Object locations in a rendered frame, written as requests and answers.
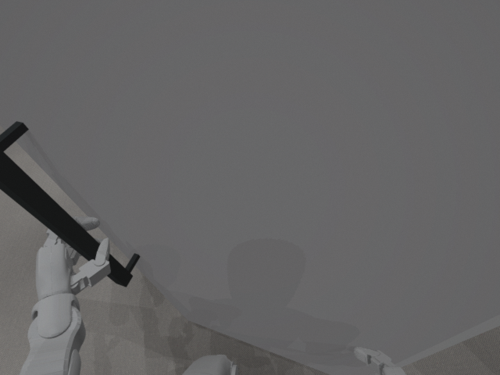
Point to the left robot thigh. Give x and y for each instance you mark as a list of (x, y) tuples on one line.
[(212, 365)]

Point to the fridge door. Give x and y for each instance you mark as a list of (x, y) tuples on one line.
[(306, 176)]

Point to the robot left hand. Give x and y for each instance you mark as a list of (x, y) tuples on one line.
[(55, 261)]

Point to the robot left forearm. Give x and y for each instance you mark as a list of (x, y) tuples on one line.
[(55, 336)]

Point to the robot right hand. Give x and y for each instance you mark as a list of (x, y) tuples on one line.
[(379, 362)]

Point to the handle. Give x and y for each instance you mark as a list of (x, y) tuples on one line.
[(23, 190)]

